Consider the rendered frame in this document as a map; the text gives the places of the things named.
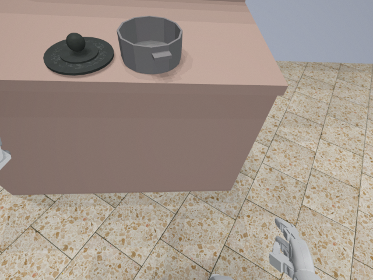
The table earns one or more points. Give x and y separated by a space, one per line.
120 131

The lid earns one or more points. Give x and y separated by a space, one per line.
96 55

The pot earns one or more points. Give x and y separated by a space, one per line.
150 44

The right robot hand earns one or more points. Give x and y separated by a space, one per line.
296 255

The knob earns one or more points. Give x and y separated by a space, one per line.
75 42

